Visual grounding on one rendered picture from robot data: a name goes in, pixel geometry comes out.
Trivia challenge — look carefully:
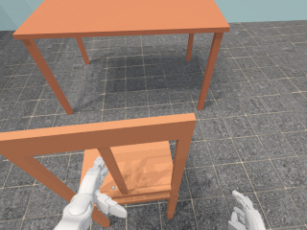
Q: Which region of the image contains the robot left forearm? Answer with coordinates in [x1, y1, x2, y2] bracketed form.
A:
[54, 193, 94, 230]

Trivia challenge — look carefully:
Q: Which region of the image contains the robot right hand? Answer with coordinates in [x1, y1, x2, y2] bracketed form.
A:
[228, 191, 266, 230]

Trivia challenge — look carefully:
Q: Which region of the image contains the chair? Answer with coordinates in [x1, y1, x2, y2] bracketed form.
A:
[0, 112, 197, 228]

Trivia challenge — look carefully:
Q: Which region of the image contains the table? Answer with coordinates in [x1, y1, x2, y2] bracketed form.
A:
[12, 0, 230, 115]

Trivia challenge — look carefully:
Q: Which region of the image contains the robot left hand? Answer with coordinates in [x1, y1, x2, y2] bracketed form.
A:
[78, 156, 128, 219]

